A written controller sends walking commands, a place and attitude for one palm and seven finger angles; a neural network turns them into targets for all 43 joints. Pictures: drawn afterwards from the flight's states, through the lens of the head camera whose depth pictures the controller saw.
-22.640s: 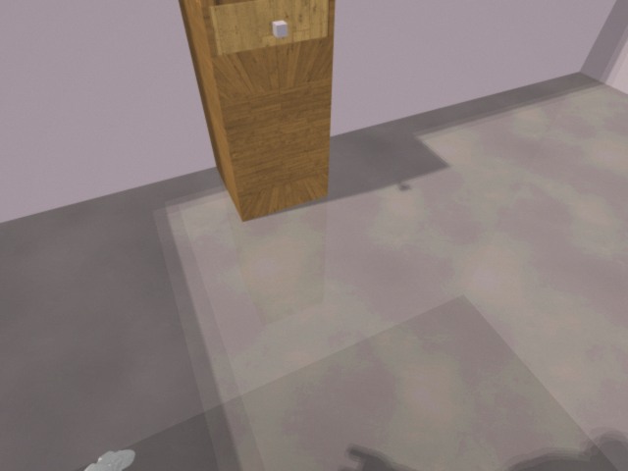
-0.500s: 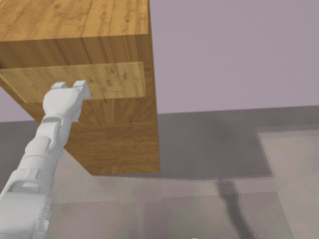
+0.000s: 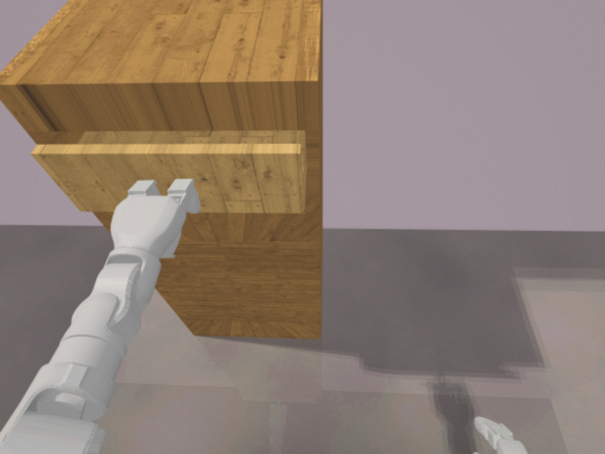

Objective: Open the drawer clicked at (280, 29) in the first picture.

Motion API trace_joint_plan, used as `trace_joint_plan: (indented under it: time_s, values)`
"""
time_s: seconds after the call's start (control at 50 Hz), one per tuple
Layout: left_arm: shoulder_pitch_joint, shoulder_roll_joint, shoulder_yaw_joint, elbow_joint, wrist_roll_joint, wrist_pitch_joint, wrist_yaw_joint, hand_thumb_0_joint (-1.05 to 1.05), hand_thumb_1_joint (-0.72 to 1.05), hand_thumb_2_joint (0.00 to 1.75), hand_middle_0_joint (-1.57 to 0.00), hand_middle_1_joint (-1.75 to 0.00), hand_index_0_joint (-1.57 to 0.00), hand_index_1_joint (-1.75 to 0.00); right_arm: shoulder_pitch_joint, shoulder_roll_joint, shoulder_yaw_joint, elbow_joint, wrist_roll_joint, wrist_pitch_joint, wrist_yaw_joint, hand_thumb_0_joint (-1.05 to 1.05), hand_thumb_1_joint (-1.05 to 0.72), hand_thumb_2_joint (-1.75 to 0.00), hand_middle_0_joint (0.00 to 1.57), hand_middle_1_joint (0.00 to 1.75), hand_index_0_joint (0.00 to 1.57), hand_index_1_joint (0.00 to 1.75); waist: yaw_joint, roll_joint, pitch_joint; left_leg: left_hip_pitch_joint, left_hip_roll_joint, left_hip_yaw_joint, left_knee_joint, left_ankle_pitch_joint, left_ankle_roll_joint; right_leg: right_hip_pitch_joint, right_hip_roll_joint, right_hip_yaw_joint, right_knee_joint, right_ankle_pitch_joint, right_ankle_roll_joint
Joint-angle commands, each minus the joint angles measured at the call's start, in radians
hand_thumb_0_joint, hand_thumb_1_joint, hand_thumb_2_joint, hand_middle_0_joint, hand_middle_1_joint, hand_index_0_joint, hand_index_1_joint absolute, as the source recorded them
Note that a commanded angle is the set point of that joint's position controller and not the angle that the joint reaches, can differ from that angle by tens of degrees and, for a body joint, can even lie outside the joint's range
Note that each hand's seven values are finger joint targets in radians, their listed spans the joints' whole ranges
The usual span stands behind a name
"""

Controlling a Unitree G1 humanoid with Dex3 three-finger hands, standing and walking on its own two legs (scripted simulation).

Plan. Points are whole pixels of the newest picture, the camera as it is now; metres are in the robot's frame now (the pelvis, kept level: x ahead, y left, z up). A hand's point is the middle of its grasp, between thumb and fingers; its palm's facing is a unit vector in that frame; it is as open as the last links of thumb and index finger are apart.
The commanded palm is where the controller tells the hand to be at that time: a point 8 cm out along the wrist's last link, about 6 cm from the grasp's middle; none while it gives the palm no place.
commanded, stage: pull the drawer open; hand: left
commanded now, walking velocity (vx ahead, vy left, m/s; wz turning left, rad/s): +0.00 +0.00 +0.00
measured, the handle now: (171, 203) +0.45 +0.23 +0.05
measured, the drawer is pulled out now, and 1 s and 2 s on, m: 0.04 0.16 0.29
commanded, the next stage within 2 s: none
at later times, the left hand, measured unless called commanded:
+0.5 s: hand (161, 258) +0.36 +0.23 +0.04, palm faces -0.01 -0.05 -1.00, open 6.9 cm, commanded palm +0.30 +0.25 +0.09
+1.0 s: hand (143, 318) +0.27 +0.22 +0.04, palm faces +0.02 -0.04 -1.00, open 6.8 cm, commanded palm +0.25 +0.24 +0.09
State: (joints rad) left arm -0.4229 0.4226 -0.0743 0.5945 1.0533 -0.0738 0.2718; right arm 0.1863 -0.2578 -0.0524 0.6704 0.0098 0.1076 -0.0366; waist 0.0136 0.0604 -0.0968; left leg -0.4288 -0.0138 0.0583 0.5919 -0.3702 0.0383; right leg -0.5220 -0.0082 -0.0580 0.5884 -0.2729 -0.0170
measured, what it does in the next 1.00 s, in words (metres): stands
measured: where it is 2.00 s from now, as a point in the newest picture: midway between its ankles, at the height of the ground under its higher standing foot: outside the picture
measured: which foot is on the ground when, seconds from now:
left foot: down 0.00-1.00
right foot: down 0.00-1.00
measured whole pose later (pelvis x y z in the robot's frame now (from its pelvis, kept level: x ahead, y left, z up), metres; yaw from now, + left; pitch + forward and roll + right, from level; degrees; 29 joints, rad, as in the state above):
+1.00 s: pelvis +0.00 -0.01 +0.00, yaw +0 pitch +7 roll +0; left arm 0.08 0.42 -0.10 0.10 1.03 -0.03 0.28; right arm 0.05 -0.22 -0.01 0.63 0.00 0.08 -0.05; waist 0.10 0.08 -0.07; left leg -0.31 -0.01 0.06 0.56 -0.37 0.02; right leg -0.41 0.00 -0.06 0.58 -0.29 -0.03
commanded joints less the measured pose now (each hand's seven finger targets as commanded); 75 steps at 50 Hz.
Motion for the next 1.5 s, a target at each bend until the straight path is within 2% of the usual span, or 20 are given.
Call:
trace_joint_plan:
  time_s: [0.0, 0.16, 0.24, 0.26, 0.3, 0.36, 0.44, 0.58, 0.68, 0.74, 0.76, 0.78, 0.84, 0.94, 1.04, 1.18, 1.26, 1.36, 1.42, 1.48]
  values:
    - [-0.429, 0.280, 0.143, -0.150, -0.007, 0.026, 0.038, 0.00, 0.90, 0.90, -0.40, -1.35, -0.40, -1.35, 0.056, -0.132, -0.046, -0.080, -0.006, -0.019, -0.009, 0.00, -0.90, -0.90, 0.20, 0.30, 0.20, 0.30, -0.016, -0.005, -0.361, 0.136, 0.001, -0.041, -0.017, 0.586, -0.029, 0.238, 0.026, 0.030, 0.002, 0.400, -0.022]
    - [-0.474, 0.305, 0.155, -0.062, -0.006, -0.011, 0.033, 0.00, 0.90, 0.90, -0.40, -1.35, -0.40, -1.35, 0.059, -0.130, -0.040, -0.089, -0.007, -0.018, -0.016, 0.00, -0.90, -0.90, 0.20, 0.30, 0.20, 0.30, -0.014, -0.051, -0.342, 0.055, -0.016, -0.033, -0.032, 0.427, -0.009, 0.271, 0.018, 0.042, -0.007, 0.350, -0.021]
    - [-0.276, 0.330, 0.218, -0.123, -0.022, -0.029, 0.029, 0.00, 0.90, 0.90, -0.40, -1.35, -0.40, -1.35, 0.039, -0.128, -0.045, -0.116, -0.008, -0.015, -0.009, 0.00, -0.90, -0.90, 0.20, 0.30, 0.20, 0.30, 0.041, -0.043, -0.415, 0.049, -0.017, -0.026, -0.036, 0.490, -0.009, 0.364, 0.018, 0.057, 0.004, 0.432, -0.025]
    - [-0.216, 0.311, 0.209, -0.150, -0.027, -0.030, 0.025, 0.00, 0.90, 0.90, -0.40, -1.35, -0.40, -1.35, 0.035, -0.121, -0.044, -0.129, -0.005, -0.015, -0.006, 0.00, -0.90, -0.90, 0.20, 0.30, 0.20, 0.30, 0.052, -0.032, -0.414, 0.042, -0.016, -0.025, -0.039, 0.507, -0.010, 0.376, 0.017, 0.059, 0.008, 0.452, -0.024]
    - [-0.166, 0.270, 0.185, -0.197, -0.045, -0.030, 0.020, 0.00, 0.90, 0.90, -0.40, -1.35, -0.40, -1.35, 0.021, -0.123, -0.047, -0.139, 0.001, -0.019, -0.001, 0.00, -0.90, -0.90, 0.20, 0.30, 0.20, 0.30, 0.043, -0.050, -0.374, 0.040, -0.011, -0.020, -0.046, 0.479, -0.007, 0.362, 0.018, 0.058, -0.006, 0.437, -0.022]
    - [0.016, 0.302, 0.243, -0.275, -0.064, -0.023, 0.018, 0.00, 0.90, 0.90, -0.40, -1.35, -0.40, -1.35, -0.005, -0.124, -0.046, -0.166, 0.003, -0.022, 0.005, 0.00, -0.90, -0.90, 0.20, 0.30, 0.20, 0.30, 0.075, -0.061, -0.360, 0.016, -0.009, -0.018, -0.064, 0.470, -0.008, 0.412, 0.013, 0.071, -0.004, 0.466, -0.022]
    - [0.188, 0.308, 0.282, -0.396, -0.088, -0.003, 0.020, 0.00, 0.90, 0.90, -0.40, -1.35, -0.40, -1.35, -0.040, -0.127, -0.045, -0.186, 0.005, -0.028, 0.006, 0.00, -0.90, -0.90, 0.20, 0.30, 0.20, 0.30, 0.085, -0.075, -0.339, 0.017, -0.006, -0.019, -0.074, 0.469, -0.012, 0.424, 0.012, 0.071, -0.005, 0.472, -0.020]
    - [0.375, 0.236, 0.245, -0.633, -0.093, 0.053, 0.044, 0.00, 0.90, 0.90, -0.40, -1.35, -0.40, -1.35, -0.085, -0.120, -0.040, -0.198, 0.001, -0.054, 0.013, 0.00, -0.90, -0.90, 0.20, 0.30, 0.20, 0.30, 0.084, 0.001, -0.302, 0.125, 0.018, -0.030, -0.071, 0.583, -0.032, 0.349, 0.019, 0.054, -0.014, 0.429, -0.022]
    - [0.494, 0.186, 0.220, -0.754, -0.101, 0.080, 0.051, 0.00, 0.90, 0.90, -0.40, -1.35, -0.40, -1.35, -0.124, -0.111, -0.031, -0.202, -0.006, -0.066, 0.018, 0.00, -0.90, -0.90, 0.20, 0.30, 0.20, 0.30, 0.084, -0.016, -0.283, 0.170, 0.023, -0.035, -0.064, 0.620, -0.039, 0.339, 0.016, 0.049, -0.014, 0.446, -0.019]
    - [0.570, 0.208, 0.254, -0.811, -0.100, 0.086, 0.058, 0.00, 0.90, 0.90, -0.40, -1.35, -0.40, -1.35, -0.149, -0.107, -0.025, -0.205, -0.010, -0.066, 0.019, 0.00, -0.90, -0.90, 0.20, 0.30, 0.20, 0.30, 0.095, -0.023, -0.275, 0.181, 0.022, -0.036, -0.062, 0.630, -0.042, 0.351, 0.016, 0.057, -0.015, 0.469, -0.019]
    - [0.359, 0.203, 0.207, -0.766, -0.083, 0.089, 0.062, 0.00, 0.90, 0.90, -0.40, -1.35, -0.40, -1.35, -0.149, -0.113, -0.015, -0.179, -0.010, -0.060, 0.009, 0.00, -0.90, -0.90, 0.20, 0.30, 0.20, 0.30, 0.040, -0.037, -0.221, 0.172, 0.016, -0.041, -0.058, 0.561, -0.040, 0.295, 0.017, 0.051, -0.018, 0.427, -0.016]
    - [0.246, 0.213, 0.209, -0.715, -0.073, 0.085, 0.070, 0.00, 0.90, 0.90, -0.40, -1.35, -0.40, -1.35, -0.138, -0.109, -0.016, -0.167, -0.011, -0.062, -0.002, 0.00, -0.90, -0.90, 0.20, 0.30, 0.20, 0.30, 0.028, -0.050, -0.188, 0.156, 0.011, -0.036, -0.057, 0.488, -0.033, 0.267, 0.020, 0.046, -0.025, 0.376, -0.016]
    - [0.333, 0.225, 0.232, -0.681, -0.057, 0.083, 0.071, 0.00, 0.90, 0.90, -0.40, -1.35, -0.40, -1.35, -0.152, -0.095, -0.011, -0.169, -0.013, -0.062, -0.010, 0.00, -0.90, -0.90, 0.20, 0.30, 0.20, 0.30, 0.069, -0.041, -0.209, 0.163, -0.002, -0.032, -0.066, 0.468, -0.033, 0.301, 0.024, 0.051, -0.033, 0.368, -0.023]
    - [0.299, 0.210, 0.193, -0.676, -0.053, 0.094, 0.046, 0.00, 0.90, 0.90, -0.40, -1.35, -0.40, -1.35, -0.165, -0.083, -0.004, -0.160, -0.019, -0.052, -0.017, 0.00, -0.90, -0.90, 0.20, 0.30, 0.20, 0.30, 0.072, -0.038, -0.259, 0.189, -0.008, -0.029, -0.059, 0.523, -0.039, 0.341, 0.018, 0.056, -0.029, 0.439, -0.019]
    - [0.273, 0.251, 0.219, -0.645, -0.060, 0.086, 0.020, 0.00, 0.90, 0.90, -0.40, -1.35, -0.40, -1.35, -0.185, -0.079, 0.007, -0.161, -0.021, -0.045, -0.026, 0.00, -0.90, -0.90, 0.20, 0.30, 0.20, 0.30, 0.079, -0.070, -0.231, 0.150, -0.018, -0.025, -0.078, 0.458, -0.028, 0.383, 0.014, 0.072, -0.046, 0.445, -0.016]
    - [0.239, 0.238, 0.200, -0.624, -0.056, 0.057, 0.009, 0.00, 0.90, 0.90, -0.40, -1.35, -0.40, -1.35, -0.182, -0.075, 0.007, -0.161, -0.023, -0.051, -0.029, 0.00, -0.90, -0.90, 0.20, 0.30, 0.20, 0.30, 0.078, -0.036, -0.211, 0.129, -0.021, -0.024, -0.087, 0.391, -0.023, 0.370, 0.009, 0.071, -0.057, 0.370, -0.019]
    - [0.439, 0.244, 0.240, -0.670, -0.069, 0.041, 0.007, 0.00, 0.90, 0.90, -0.40, -1.35, -0.40, -1.35, -0.195, -0.075, 0.003, -0.183, -0.023, -0.058, -0.020, 0.00, -0.90, -0.90, 0.20, 0.30, 0.20, 0.30, 0.123, -0.029, -0.247, 0.116, -0.020, -0.024, -0.102, 0.403, -0.026, 0.431, 0.004, 0.088, -0.048, 0.396, -0.022]
    - [0.673, 0.193, 0.239, -0.798, -0.098, 0.034, 0.012, 0.00, 0.90, 0.90, -0.40, -1.35, -0.40, -1.35, -0.210, -0.080, -0.002, -0.214, -0.021, -0.073, 0.000, 0.00, -0.90, -0.90, 0.20, 0.30, 0.20, 0.30, 0.138, -0.029, -0.216, 0.107, -0.011, -0.021, -0.101, 0.413, -0.026, 0.418, 0.004, 0.082, -0.040, 0.386, -0.023]
    - [0.823, 0.203, 0.279, -0.873, -0.112, 0.033, 0.026, 0.00, 0.90, 0.90, -0.40, -1.35, -0.40, -1.35, -0.214, -0.085, -0.003, -0.224, -0.019, -0.077, 0.011, 0.00, -0.90, -0.90, 0.20, 0.30, 0.20, 0.30, 0.144, -0.037, -0.198, 0.092, -0.008, -0.023, -0.095, 0.410, -0.029, 0.409, 0.005, 0.090, -0.030, 0.398, -0.025]
    - [0.905, 0.182, 0.275, -0.958, -0.112, 0.039, 0.051, 0.00, 0.90, 0.90, -0.40, -1.35, -0.40, -1.35, -0.221, -0.091, -0.005, -0.236, -0.020, -0.078, 0.021, 0.00, -0.90, -0.90, 0.20, 0.30, 0.20, 0.30, 0.137, -0.021, -0.176, 0.096, 0.001, -0.022, -0.085, 0.408, -0.030, 0.369, 0.006, 0.094, -0.028, 0.377, -0.025]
